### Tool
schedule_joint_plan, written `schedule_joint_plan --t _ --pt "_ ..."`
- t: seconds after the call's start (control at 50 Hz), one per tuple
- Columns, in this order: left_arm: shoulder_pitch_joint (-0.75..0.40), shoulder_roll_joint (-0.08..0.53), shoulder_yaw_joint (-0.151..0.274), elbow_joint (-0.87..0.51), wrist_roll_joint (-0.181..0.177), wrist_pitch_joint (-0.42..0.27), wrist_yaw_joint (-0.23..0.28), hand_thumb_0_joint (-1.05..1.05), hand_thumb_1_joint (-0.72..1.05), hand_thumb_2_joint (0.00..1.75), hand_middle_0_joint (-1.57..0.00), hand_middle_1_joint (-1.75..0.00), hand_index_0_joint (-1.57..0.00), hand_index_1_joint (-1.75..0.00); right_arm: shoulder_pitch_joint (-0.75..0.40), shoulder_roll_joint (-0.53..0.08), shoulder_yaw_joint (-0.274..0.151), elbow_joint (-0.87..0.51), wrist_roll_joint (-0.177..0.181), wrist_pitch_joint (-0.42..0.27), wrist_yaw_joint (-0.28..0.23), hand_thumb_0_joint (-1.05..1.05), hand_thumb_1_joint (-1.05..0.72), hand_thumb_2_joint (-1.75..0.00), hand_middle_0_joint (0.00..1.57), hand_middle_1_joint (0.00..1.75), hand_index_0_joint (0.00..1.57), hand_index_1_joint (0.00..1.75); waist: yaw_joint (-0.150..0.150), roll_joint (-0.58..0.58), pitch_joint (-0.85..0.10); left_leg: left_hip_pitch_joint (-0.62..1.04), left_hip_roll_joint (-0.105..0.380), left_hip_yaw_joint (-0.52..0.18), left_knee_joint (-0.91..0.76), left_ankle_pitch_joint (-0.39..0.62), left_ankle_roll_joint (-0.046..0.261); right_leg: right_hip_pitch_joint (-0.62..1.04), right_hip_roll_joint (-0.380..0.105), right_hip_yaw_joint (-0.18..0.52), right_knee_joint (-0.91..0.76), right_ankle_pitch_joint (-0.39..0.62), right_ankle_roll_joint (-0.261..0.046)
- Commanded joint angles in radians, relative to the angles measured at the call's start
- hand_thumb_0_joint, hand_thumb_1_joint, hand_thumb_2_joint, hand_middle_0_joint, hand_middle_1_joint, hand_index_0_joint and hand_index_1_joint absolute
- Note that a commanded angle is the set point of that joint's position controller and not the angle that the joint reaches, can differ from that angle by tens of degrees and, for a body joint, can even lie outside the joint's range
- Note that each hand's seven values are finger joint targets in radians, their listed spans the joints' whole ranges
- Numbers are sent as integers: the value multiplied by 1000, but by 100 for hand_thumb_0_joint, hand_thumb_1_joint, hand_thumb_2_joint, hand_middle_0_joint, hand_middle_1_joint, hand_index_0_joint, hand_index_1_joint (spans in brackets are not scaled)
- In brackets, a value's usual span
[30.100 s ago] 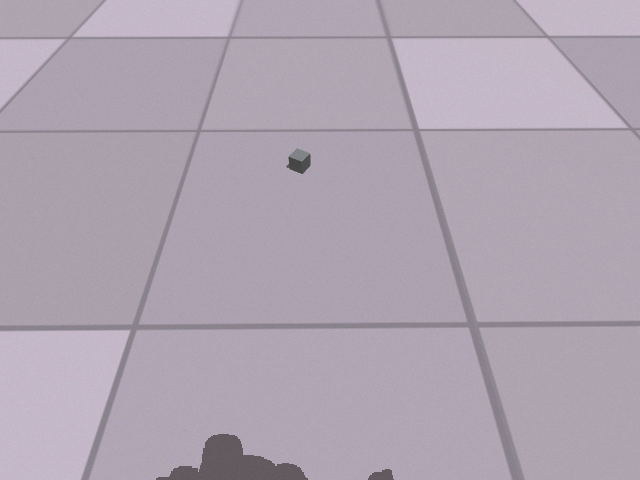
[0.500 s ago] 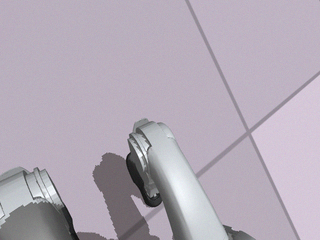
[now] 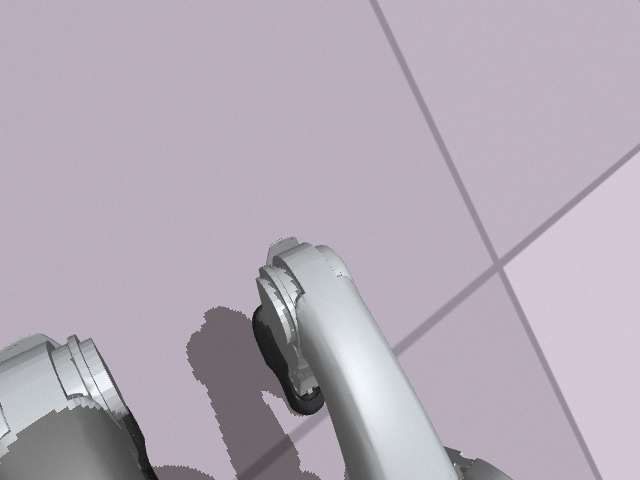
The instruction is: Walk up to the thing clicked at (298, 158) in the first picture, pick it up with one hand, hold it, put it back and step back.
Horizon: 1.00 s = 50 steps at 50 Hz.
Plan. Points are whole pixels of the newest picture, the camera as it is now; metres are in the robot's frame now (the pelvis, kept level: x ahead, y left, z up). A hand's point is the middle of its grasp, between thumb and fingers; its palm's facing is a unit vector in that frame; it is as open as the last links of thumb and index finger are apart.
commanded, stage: approach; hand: left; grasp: from above
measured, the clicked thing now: out of the picture +0.50 +0.30 -0.31
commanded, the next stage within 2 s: rest palm in 0.82 s
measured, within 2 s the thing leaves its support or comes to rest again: neither
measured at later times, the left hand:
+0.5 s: hand out of the picture +0.50 +0.27 -0.21, palm faces -0.09 -0.45 -0.89, open 14.2 cm
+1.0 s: hand out of the picture +0.46 +0.30 -0.21, palm faces -0.16 -0.44 -0.88, open 13.9 cm
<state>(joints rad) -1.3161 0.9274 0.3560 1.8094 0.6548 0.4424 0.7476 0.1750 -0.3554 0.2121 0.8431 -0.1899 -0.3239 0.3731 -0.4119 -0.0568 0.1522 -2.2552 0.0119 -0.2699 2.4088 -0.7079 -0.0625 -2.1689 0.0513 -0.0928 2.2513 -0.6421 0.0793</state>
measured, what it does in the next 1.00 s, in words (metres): stands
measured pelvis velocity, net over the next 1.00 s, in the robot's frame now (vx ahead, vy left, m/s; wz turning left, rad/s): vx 0.00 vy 0.00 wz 0.01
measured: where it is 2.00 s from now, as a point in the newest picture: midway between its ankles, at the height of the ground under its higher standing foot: (221, 424)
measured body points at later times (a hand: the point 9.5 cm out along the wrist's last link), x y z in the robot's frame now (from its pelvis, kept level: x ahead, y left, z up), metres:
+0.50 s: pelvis +0.00 +0.00 +0.00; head +0.30 +0.08 +0.33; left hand +0.51 +0.29 -0.16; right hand -0.04 -0.26 -0.04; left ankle +0.07 +0.14 -0.31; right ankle +0.12 -0.13 -0.31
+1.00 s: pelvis +0.00 +0.00 +0.00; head +0.28 +0.08 +0.34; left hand +0.47 +0.31 -0.16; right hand -0.02 -0.26 -0.06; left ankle +0.07 +0.14 -0.31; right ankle +0.12 -0.13 -0.31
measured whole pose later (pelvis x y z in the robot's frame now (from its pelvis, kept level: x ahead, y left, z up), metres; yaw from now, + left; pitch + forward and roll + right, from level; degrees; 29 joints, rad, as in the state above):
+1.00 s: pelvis +0.00 +0.00 +0.00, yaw +0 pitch +31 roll -12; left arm -1.32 0.85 0.29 1.80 0.63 0.46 0.74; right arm 0.16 -0.35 0.20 0.83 -0.19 -0.30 0.38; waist -0.43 -0.05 0.14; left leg -2.25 0.01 -0.27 2.40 -0.70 -0.07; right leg -2.17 0.04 -0.10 2.25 -0.64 0.07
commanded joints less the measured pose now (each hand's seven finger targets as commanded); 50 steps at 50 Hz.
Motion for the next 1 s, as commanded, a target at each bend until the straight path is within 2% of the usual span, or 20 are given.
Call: schedule_joint_plan --t 0.0,0.08,0.18,0.2,0.3,0.38,0.46,0.5,0.52,0.58,0.64,0.68,0.72,0.74,0.78,0.8,0.86,0.92,0.94,0.98 --pt "-279 190 -26 -114 27 -12 38 0 -56 100 -9 -101 -7 -103 254 -327 -70 50 4 4 -2 0 -90 -90 20 30 20 30 -51 464 -649 479 35 131 -260 169 58 382 15 -149 -211 229 -87" --pt "-275 183 -25 -109 23 -8 46 0 -55 100 -9 -98 -7 -101 254 -323 -72 59 1 -2 1 0 -90 -89 20 30 20 30 -55 458 -638 474 33 131 -257 150 62 368 12 -151 -219 213 -84" --pt "-324 117 -53 -98 2 -15 60 0 -53 101 -10 -98 -8 -100 274 -333 -72 68 -4 -4 2 0 -90 -89 20 30 20 30 -91 462 -652 508 40 116 -255 181 53 373 13 -159 -209 250 -86" --pt "-342 102 -62 -100 -8 -15 59 0 -54 100 -10 -99 -8 -101 263 -330 -67 57 -11 -4 2 0 -90 -89 20 30 20 30 -108 469 -642 510 36 122 -248 188 54 373 13 -156 -212 260 -84" --pt "-403 91 -107 -102 13 -18 66 0 -56 101 -10 -97 -8 -100 249 -345 -65 88 -19 -11 -1 0 -90 -89 20 30 20 30 -146 477 -591 515 29 107 -252 147 55 340 3 -170 -213 227 -81" --pt "-429 154 -95 -80 36 -13 89 0 -57 101 -9 -99 -7 -101 250 -359 -52 89 -22 -7 -1 0 -90 -90 20 30 20 30 -144 502 -605 509 27 117 -248 159 57 382 1 -163 -222 244 -78" --pt "-450 215 -51 -92 36 11 108 0 -59 101 -8 -100 -6 -102 236 -370 -46 53 -32 1 1 0 -90 -90 20 30 20 30 -147 502 -630 511 30 126 -241 195 62 432 -4 -166 -213 287 -72" --pt "-434 221 -52 -91 46 25 108 0 -58 100 -8 -100 -6 -102 270 -357 -35 48 -30 15 8 0 -90 -90 20 30 20 30 -142 498 -652 502 33 137 -229 217 62 460 1 -160 -216 306 -69" --pt "-451 244 -46 -109 55 31 107 0 -58 100 -8 -100 -6 -102 240 -370 -41 18 -24 16 10 0 -90 -90 20 30 20 30 -131 517 -674 505 35 138 -232 232 64 459 -2 -161 -216 322 -69" --pt "-419 255 -38 -124 54 54 98 0 -58 100 -8 -99 -6 -101 257 -373 -50 3 -10 29 18 0 -90 -90 20 30 20 30 -114 532 -691 514 38 141 -237 255 60 474 3 -159 -219 339 -65" --pt "-319 230 -37 -112 44 71 78 0 -56 98 -8 -101 -7 -102 278 -353 -58 -4 8 44 28 0 -91 -90 20 30 20 30 -69 515 -723 477 36 149 -240 260 61 508 16 -155 -232 335 -64" --pt "-299 185 -51 -142 13 80 57 0 -54 96 -8 -102 -8 -103 276 -352 -74 -23 16 47 32 0 -91 -90 20 30 20 30 -65 481 -726 435 35 157 -236 256 67 536 24 -145 -239 341 -57" --pt "-292 144 -51 -164 -23 81 40 0 -51 94 -9 -102 -9 -102 305 -321 -72 11 25 52 37 0 -91 -90 20 30 20 30 -59 469 -738 419 37 157 -233 265 68 519 26 -143 -236 343 -57" --pt "-278 110 -54 -160 -44 78 37 0 -50 93 -10 -101 -10 -101 321 -322 -75 3 30 52 41 0 -91 -90 20 30 20 30 -63 461 -749 427 38 154 -235 276 64 521 30 -144 -227 354 -60" --pt "-293 67 -74 -188 -59 68 17 0 -48 93 -11 -101 -11 -100 307 -313 -80 4 31 50 35 0 -90 -89 20 30 20 30 -77 444 -728 438 37 145 -239 266 64 478 31 -146 -225 339 -64" --pt "-322 42 -100 -187 -61 61 11 0 -46 93 -12 -100 -12 -100 303 -312 -82 27 23 50 33 0 -90 -89 20 30 20 30 -94 418 -705 406 37 139 -236 228 69 461 33 -150 -223 305 -64" --pt "-321 18 -118 -151 -36 31 3 0 -43 92 -14 -99 -14 -98 307 -311 -81 36 18 45 27 0 -90 -89 20 30 20 30 -104 403 -662 401 30 129 -247 185 66 413 33 -144 -220 252 -79" --pt "-336 62 -112 -131 0 1 22 0 -51 93 -8 -102 -9 -101 253 -320 -86 56 -2 35 9 0 -90 -89 20 30 20 30 -105 427 -607 430 22 124 -264 117 63 367 23 -149 -227 180 -87" --pt "-341 77 -102 -117 24 -9 33 0 -51 96 -8 -98 -7 -99 259 -326 -87 54 -2 29 5 0 -89 -90 20 30 20 30 -99 453 -614 453 23 121 -275 102 58 354 25 -149 -228 168 -95" --pt "-336 74 -101 -85 49 -22 51 0 -52 96 -8 -100 -7 -101 238 -324 -87 63 -15 21 0 0 -89 -90 20 30 20 30 -106 460 -577 467 21 123 -279 69 56 325 19 -158 -228 134 -98"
